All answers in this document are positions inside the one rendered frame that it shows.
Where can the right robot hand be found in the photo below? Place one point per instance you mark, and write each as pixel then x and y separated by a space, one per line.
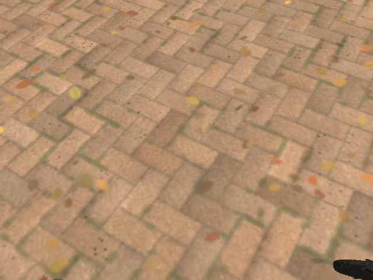
pixel 355 268

